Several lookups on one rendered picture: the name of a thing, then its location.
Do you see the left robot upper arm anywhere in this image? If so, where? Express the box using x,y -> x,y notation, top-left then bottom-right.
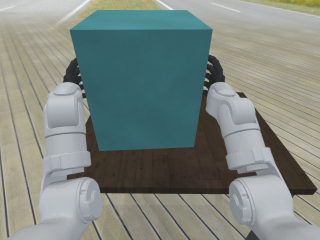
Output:
6,177 -> 103,240

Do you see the robot left hand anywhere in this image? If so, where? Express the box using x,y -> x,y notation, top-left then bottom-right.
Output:
63,58 -> 86,99

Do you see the robot right forearm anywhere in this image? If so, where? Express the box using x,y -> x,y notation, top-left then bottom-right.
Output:
205,82 -> 294,212

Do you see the right robot upper arm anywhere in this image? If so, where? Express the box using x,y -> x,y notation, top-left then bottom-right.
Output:
229,173 -> 320,240

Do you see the table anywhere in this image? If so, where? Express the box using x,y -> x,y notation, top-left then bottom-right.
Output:
66,92 -> 318,240

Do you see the robot right hand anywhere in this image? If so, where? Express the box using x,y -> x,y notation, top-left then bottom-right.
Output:
202,55 -> 225,97

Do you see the robot left forearm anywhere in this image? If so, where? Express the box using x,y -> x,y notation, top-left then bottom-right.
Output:
38,82 -> 91,220

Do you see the carton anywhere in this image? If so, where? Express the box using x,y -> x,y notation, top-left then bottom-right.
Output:
69,10 -> 213,151

